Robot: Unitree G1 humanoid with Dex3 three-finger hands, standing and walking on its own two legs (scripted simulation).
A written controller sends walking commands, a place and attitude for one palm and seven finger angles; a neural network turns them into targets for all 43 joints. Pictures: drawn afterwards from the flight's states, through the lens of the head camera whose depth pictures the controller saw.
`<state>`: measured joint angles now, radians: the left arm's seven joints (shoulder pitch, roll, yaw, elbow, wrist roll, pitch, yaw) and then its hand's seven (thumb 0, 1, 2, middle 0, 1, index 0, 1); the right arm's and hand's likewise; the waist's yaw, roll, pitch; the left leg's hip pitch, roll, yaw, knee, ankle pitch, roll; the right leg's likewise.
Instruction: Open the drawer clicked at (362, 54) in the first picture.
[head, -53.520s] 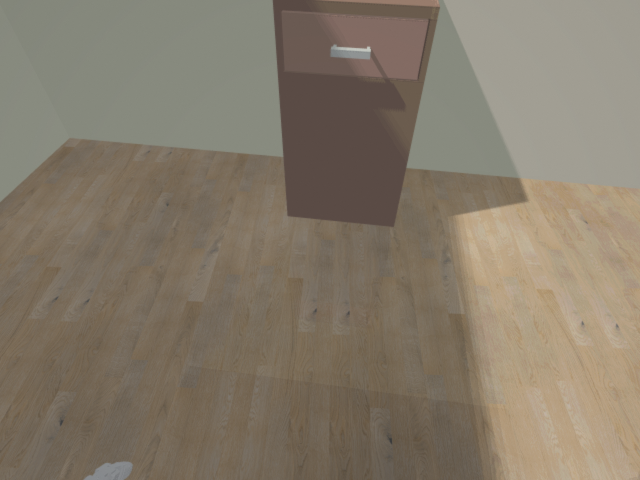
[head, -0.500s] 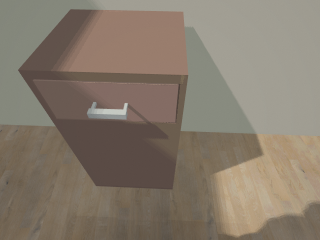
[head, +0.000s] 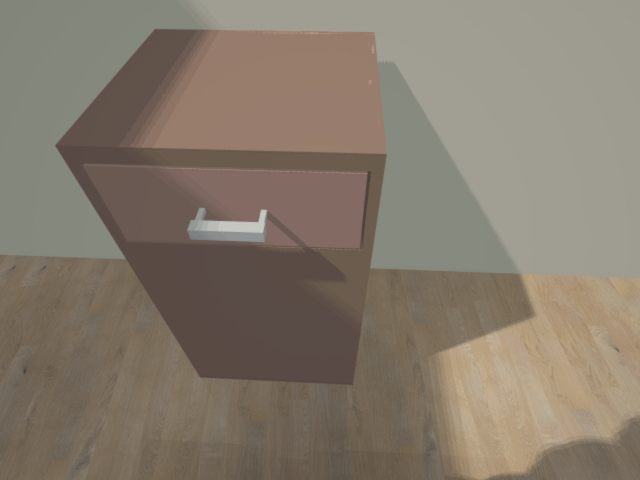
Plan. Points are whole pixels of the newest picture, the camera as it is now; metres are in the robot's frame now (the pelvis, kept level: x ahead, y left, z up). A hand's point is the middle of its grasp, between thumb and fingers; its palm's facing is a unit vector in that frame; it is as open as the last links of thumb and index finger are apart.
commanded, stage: raise the hand with hooked fingers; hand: left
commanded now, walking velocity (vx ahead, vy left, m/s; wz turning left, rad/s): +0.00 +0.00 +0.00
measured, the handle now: (230, 222) +0.50 +0.19 +0.00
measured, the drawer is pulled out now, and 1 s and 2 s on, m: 0.00 0.00 0.00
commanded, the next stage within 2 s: move the hooked fingers above the handle in 1.92 s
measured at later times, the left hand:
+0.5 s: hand out of the picture +0.12 +0.19 -0.07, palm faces -0.16 -0.20 -0.97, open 8.8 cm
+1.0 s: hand (144, 386) +0.22 +0.22 +0.02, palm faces +0.02 -0.10 -0.99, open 11.8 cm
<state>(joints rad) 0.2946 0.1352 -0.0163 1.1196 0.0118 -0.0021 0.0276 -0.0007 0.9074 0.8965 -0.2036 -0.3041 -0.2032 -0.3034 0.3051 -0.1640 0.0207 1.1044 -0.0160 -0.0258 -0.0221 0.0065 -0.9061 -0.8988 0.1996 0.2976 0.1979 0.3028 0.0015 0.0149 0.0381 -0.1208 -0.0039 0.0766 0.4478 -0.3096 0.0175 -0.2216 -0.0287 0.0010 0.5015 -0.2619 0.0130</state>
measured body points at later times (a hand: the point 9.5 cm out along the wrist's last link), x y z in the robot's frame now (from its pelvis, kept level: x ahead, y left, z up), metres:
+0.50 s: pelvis -0.02 -0.04 -0.03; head +0.02 -0.04 +0.42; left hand +0.13 +0.20 -0.02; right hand +0.25 -0.26 -0.08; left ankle -0.04 +0.10 -0.74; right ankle +0.00 -0.13 -0.74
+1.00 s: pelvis -0.01 -0.01 -0.01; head +0.02 -0.04 +0.43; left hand +0.21 +0.23 +0.08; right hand +0.15 -0.25 -0.13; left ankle -0.04 +0.10 -0.74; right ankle +0.00 -0.13 -0.74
